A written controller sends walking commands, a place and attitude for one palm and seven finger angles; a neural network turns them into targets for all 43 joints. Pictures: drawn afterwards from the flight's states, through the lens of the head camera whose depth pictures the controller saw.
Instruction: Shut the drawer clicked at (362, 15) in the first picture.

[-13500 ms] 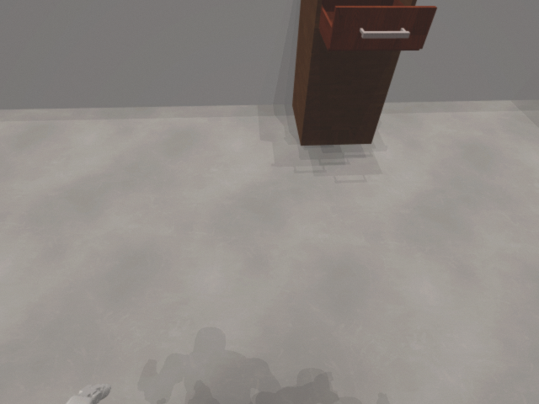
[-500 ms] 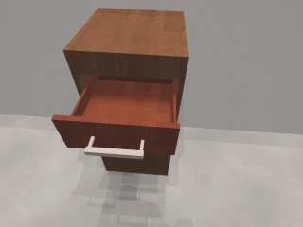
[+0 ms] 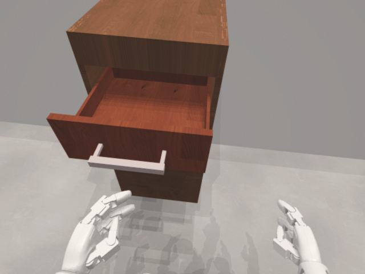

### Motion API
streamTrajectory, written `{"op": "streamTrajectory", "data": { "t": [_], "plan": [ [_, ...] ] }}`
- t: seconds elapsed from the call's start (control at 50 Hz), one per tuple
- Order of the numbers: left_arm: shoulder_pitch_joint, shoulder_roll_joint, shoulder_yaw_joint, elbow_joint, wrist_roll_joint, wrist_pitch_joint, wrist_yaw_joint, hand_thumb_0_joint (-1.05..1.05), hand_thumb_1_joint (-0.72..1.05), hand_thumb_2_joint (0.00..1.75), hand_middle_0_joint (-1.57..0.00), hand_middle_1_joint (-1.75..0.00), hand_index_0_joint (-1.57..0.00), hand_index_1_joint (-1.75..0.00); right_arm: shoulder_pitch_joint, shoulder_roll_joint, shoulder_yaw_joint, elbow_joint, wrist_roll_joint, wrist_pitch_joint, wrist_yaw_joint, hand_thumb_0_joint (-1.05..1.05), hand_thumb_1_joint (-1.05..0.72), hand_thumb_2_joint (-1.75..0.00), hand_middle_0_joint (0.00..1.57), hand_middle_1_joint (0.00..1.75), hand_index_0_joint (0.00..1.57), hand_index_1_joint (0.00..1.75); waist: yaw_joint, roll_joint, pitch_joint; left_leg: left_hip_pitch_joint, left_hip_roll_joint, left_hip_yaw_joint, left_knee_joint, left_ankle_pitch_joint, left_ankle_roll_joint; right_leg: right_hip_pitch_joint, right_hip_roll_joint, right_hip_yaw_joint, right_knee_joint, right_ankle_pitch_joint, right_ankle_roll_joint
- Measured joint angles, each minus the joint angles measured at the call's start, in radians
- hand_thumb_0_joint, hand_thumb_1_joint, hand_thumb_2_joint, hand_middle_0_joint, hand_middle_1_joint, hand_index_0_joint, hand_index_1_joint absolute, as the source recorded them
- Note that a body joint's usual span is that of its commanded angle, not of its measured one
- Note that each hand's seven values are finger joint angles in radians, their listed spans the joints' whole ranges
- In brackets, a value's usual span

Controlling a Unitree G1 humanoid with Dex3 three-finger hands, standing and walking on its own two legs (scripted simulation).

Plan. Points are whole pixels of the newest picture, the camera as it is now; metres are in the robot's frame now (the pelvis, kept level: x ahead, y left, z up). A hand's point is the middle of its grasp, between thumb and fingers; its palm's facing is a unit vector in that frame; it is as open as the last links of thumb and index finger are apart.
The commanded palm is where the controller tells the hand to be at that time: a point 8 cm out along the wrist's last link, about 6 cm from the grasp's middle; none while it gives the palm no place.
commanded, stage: raise the hand and make a fist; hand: left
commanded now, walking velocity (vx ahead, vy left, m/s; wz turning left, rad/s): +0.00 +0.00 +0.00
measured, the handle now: (129, 158) +0.38 +0.15 +0.03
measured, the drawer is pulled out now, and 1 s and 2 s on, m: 0.23 0.23 0.23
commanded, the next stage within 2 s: bring the fist close to the handle in 1.54 s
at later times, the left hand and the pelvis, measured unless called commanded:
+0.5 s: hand (91, 237) +0.18 +0.17 +0.06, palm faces +0.00 -1.00 -0.01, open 3.7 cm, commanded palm +0.14 +0.22 +0.07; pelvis +0.00 +0.01 -0.01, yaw +0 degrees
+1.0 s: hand (99, 235) +0.17 +0.14 +0.11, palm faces -0.08 -1.00 +0.00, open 3.2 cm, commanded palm +0.15 +0.20 +0.12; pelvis +0.01 +0.03 +0.00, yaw +1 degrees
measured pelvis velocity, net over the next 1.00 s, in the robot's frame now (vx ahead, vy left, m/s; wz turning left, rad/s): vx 0.01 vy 0.03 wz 0.02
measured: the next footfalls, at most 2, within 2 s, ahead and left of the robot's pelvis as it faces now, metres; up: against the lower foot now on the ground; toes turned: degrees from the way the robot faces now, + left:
none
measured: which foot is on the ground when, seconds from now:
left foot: down 0.00-1.00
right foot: down 0.00-1.00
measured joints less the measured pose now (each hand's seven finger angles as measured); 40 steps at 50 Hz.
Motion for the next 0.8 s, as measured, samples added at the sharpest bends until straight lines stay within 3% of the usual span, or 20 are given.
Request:
{"op": "streamTrajectory", "data": {
  "t": [0.04, 0.08, 0.16, 0.22, 0.26, 0.3, 0.34, 0.38, 0.42, 0.46, 0.52, 0.58, 0.62, 0.7, 0.8],
  "plan": [
    [0.061, 0.017, 0.008, -0.014, 0.000, 0.035, -0.009, 0.00, 0.91, 0.90, -0.44, -0.55, -0.44, -0.56, -0.016, -0.002, -0.007, -0.048, 0.005, 0.022, -0.009, 0.01, -0.90, -0.90, 0.20, 0.30, 0.20, 0.30, 0.017, -0.015, 0.003, -0.038, 0.003, -0.008, 0.053, -0.024, -0.005, -0.033, 0.005, -0.010, 0.048, -0.024, -0.008],
    [0.122, 0.032, 0.029, -0.053, -0.013, 0.060, 0.021, 0.01, 0.91, 0.90, -0.48, -0.59, -0.48, -0.60, -0.024, -0.001, -0.014, -0.079, 0.007, 0.036, -0.019, 0.01, -0.90, -0.90, 0.20, 0.30, 0.20, 0.30, 0.035, -0.013, 0.007, -0.068, 0.007, -0.026, 0.099, -0.045, -0.010, -0.052, 0.010, -0.029, 0.079, -0.042, -0.014],
    [0.181, 0.067, 0.087, -0.185, -0.040, 0.013, 0.089, 0.02, 0.90, 0.90, -0.56, -0.68, -0.55, -0.68, -0.020, 0.007, -0.001, -0.085, 0.001, 0.042, -0.036, 0.01, -0.90, -0.90, 0.20, 0.30, 0.20, 0.30, 0.068, 0.014, -0.006, -0.125, 0.012, -0.070, 0.172, -0.074, -0.016, -0.081, 0.020, -0.073, 0.116, -0.064, -0.021],
    [0.121, 0.077, 0.092, -0.250, -0.069, -0.054, 0.055, 0.02, 0.90, 0.90, -0.61, -0.74, -0.61, -0.75, -0.022, 0.013, 0.034, -0.057, 0.001, 0.027, -0.037, 0.01, -0.90, -0.90, 0.20, 0.30, 0.20, 0.30, 0.071, 0.054, -0.005, -0.163, 0.011, -0.097, 0.214, -0.083, -0.017, -0.102, 0.023, -0.101, 0.137, -0.071, -0.022],
    [0.052, 0.076, 0.073, -0.259, -0.078, -0.046, -0.002, 0.02, 0.91, 0.90, -0.65, -0.79, -0.65, -0.79, -0.019, 0.025, 0.061, -0.042, 0.009, 0.026, -0.038, 0.01, -0.90, -0.90, 0.20, 0.30, 0.20, 0.30, 0.064, 0.074, 0.001, -0.178, 0.012, -0.100, 0.225, -0.082, -0.017, -0.115, 0.023, -0.104, 0.143, -0.069, -0.020],
    [-0.004, 0.077, 0.041, -0.250, -0.075, 0.028, -0.057, 0.01, 0.91, 0.90, -0.69, -0.83, -0.69, -0.83, -0.002, 0.043, 0.083, -0.038, 0.020, 0.039, -0.042, 0.01, -0.90, -0.90, 0.20, 0.30, 0.20, 0.30, 0.050, 0.085, 0.008, -0.176, 0.012, -0.090, 0.213, -0.073, -0.016, -0.118, 0.022, -0.094, 0.136, -0.060, -0.017],
    [-0.030, 0.083, 0.017, -0.232, -0.065, 0.139, -0.088, 0.01, 0.91, 0.90, -0.73, -0.87, -0.73, -0.88, 0.027, 0.059, 0.097, -0.037, 0.030, 0.060, -0.046, 0.01, -0.90, -0.90, 0.20, 0.30, 0.20, 0.30, 0.031, 0.086, 0.013, -0.154, 0.013, -0.070, 0.180, -0.060, -0.011, -0.107, 0.020, -0.074, 0.115, -0.047, -0.010],
    [-0.013, 0.085, 0.013, -0.233, -0.064, 0.242, -0.074, 0.01, 0.90, 0.90, -0.77, -0.91, -0.77, -0.92, 0.064, 0.071, 0.098, -0.040, 0.034, 0.085, -0.054, 0.01, -0.90, -0.90, 0.20, 0.30, 0.20, 0.30, 0.011, 0.080, 0.012, -0.120, 0.012, -0.046, 0.138, -0.047, -0.005, -0.086, 0.016, -0.049, 0.087, -0.034, -0.002],
    [0.036, 0.076, 0.029, -0.260, -0.074, 0.295, -0.019, 0.01, 0.90, 0.90, -0.81, -0.96, -0.81, -0.96, 0.104, 0.076, 0.086, -0.041, 0.036, 0.101, -0.061, 0.01, -0.90, -0.90, 0.20, 0.30, 0.20, 0.30, -0.002, 0.073, 0.007, -0.083, 0.014, -0.026, 0.099, -0.039, 0.002, -0.059, 0.015, -0.029, 0.056, -0.023, 0.003],
    [0.094, 0.065, 0.054, -0.303, -0.080, 0.292, 0.052, 0.02, 0.90, 0.90, -0.85, -1.00, -0.85, -1.01, 0.141, 0.074, 0.067, -0.037, 0.035, 0.103, -0.064, 0.01, -0.90, -0.90, 0.20, 0.30, 0.20, 0.30, -0.005, 0.066, 0.003, -0.055, 0.015, -0.016, 0.074, -0.036, 0.006, -0.034, 0.016, -0.017, 0.032, -0.016, 0.005],
    [0.164, 0.056, 0.080, -0.373, -0.071, 0.219, 0.129, 0.02, 0.90, 0.90, -0.91, -1.07, -0.91, -1.07, 0.175, 0.053, 0.041, -0.027, 0.028, 0.090, -0.056, 0.01, -0.90, -0.90, 0.20, 0.30, 0.20, 0.30, -0.001, 0.059, 0.002, -0.043, 0.013, -0.018, 0.068, -0.038, 0.011, -0.016, 0.014, -0.019, 0.016, -0.014, 0.009],
    [0.197, 0.054, 0.061, -0.417, -0.055, 0.144, 0.137, 0.02, 0.91, 0.90, -0.97, -1.13, -0.97, -1.14, 0.172, 0.020, 0.029, -0.022, 0.024, 0.072, -0.042, 0.01, -0.90, -0.90, 0.20, 0.30, 0.20, 0.30, 0.001, 0.063, 0.011, -0.059, 0.008, -0.029, 0.089, -0.044, 0.018, -0.020, 0.010, -0.031, 0.024, -0.019, 0.016],
    [0.204, 0.049, 0.020, -0.429, -0.046, 0.128, 0.114, 0.01, 0.91, 0.90, -1.01, -1.18, -1.01, -1.18, 0.158, 0.001, 0.027, -0.028, 0.027, 0.060, -0.037, 0.01, -0.90, -0.90, 0.20, 0.30, 0.20, 0.30, 0.000, 0.069, 0.018, -0.070, 0.004, -0.033, 0.104, -0.047, 0.024, -0.025, 0.006, -0.036, 0.030, -0.021, 0.021],
    [0.200, 0.051, -0.078, -0.455, -0.011, 0.168, 0.094, 0.01, 0.91, 0.90, -1.09, -1.26, -1.09, -1.27, 0.124, -0.004, 0.028, -0.063, 0.031, 0.047, -0.039, 0.01, -0.90, -0.90, 0.20, 0.30, 0.20, 0.30, -0.001, 0.073, 0.019, -0.075, -0.002, -0.028, 0.114, -0.049, 0.034, -0.028, 0.000, -0.032, 0.036, -0.021, 0.031],
    [0.186, 0.063, -0.101, -0.521, 0.021, 0.220, 0.172, 0.02, 0.90, 0.90, -1.19, -1.37, -1.19, -1.37, 0.095, 0.032, 0.049, -0.118, 0.028, 0.070, -0.036, 0.01, -0.90, -0.90, 0.20, 0.30, 0.20, 0.30, 0.005, 0.071, 0.001, -0.041, -0.004, -0.016, 0.100, -0.051, 0.040, 0.002, -0.003, -0.019, 0.025, -0.020, 0.036]
  ]
}}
